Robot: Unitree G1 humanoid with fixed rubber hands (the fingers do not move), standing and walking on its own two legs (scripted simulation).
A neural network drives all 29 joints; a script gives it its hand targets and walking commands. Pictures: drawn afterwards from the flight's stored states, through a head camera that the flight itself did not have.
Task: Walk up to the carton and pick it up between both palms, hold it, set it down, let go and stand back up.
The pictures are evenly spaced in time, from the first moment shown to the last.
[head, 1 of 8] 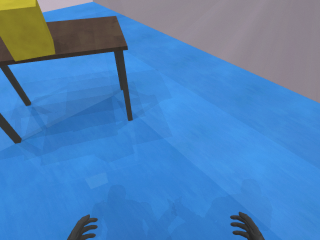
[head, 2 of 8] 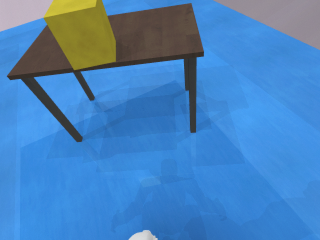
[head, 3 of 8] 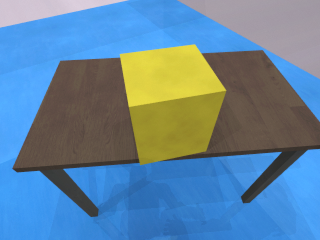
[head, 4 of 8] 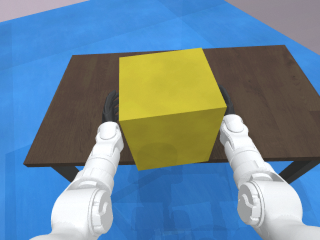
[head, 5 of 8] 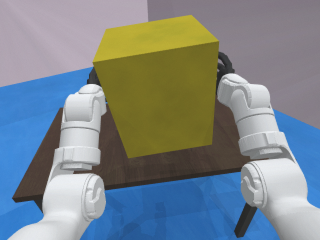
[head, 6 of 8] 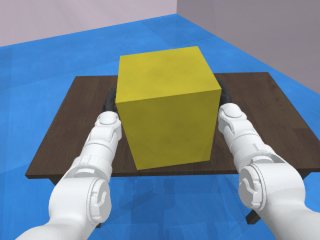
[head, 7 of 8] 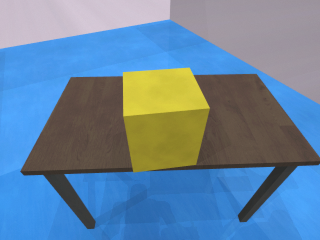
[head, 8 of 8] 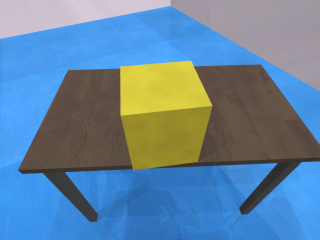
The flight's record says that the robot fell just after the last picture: no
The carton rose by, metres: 0.23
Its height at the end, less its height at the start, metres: +0.00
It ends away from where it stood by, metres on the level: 0.01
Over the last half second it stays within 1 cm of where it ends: yes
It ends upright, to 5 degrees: yes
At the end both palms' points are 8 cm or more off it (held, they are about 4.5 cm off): yes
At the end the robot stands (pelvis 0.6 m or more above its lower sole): yes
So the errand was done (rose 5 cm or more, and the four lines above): yes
